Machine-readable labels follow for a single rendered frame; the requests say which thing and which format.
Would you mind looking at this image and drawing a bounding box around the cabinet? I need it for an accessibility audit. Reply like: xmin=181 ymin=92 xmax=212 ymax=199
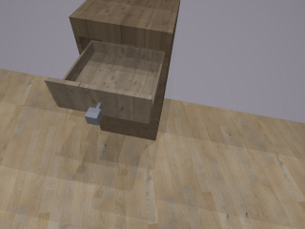
xmin=69 ymin=0 xmax=181 ymax=141

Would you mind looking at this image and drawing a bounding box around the drawer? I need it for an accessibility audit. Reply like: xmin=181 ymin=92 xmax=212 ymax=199
xmin=44 ymin=40 xmax=165 ymax=124

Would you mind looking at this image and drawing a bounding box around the handle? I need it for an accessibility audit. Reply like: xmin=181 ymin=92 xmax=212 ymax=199
xmin=85 ymin=102 xmax=103 ymax=126

